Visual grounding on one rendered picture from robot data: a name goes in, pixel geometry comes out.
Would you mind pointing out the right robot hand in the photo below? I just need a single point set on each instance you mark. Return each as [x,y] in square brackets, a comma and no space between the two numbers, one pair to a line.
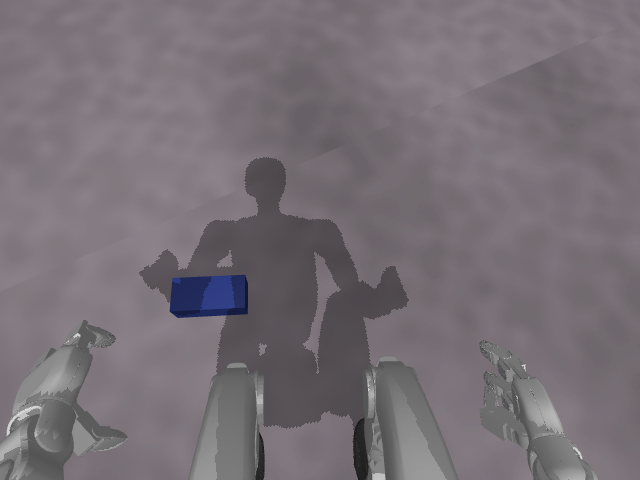
[528,411]

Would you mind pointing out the right robot foot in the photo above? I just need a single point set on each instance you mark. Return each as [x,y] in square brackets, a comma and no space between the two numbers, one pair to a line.
[360,454]

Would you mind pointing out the carton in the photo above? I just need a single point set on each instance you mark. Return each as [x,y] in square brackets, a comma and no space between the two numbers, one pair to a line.
[209,296]

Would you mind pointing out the left robot hand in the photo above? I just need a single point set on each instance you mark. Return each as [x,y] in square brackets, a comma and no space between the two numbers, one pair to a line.
[59,375]

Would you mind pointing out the right robot arm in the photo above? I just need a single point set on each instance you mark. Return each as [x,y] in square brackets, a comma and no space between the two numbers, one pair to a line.
[557,458]

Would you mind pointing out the left robot arm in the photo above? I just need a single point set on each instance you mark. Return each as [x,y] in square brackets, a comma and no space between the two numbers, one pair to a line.
[39,441]

